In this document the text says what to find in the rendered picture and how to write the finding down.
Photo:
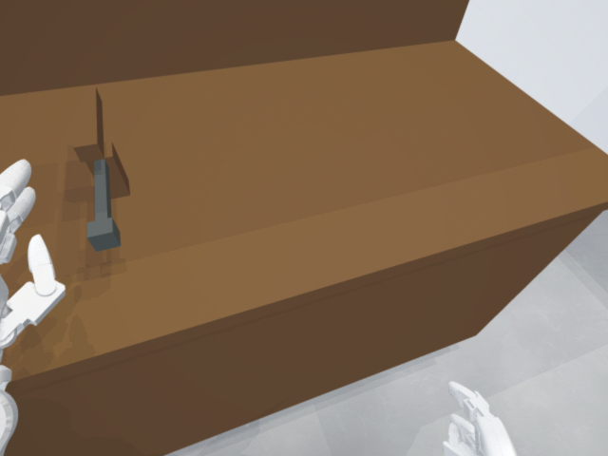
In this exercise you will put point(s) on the robot right hand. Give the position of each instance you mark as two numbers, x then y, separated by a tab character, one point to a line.
488	436

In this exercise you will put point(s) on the robot left hand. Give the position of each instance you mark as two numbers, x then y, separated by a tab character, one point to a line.
33	301

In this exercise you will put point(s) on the tap lever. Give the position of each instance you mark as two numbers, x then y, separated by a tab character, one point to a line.
102	233

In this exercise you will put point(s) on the counter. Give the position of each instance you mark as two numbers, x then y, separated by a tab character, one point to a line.
308	192

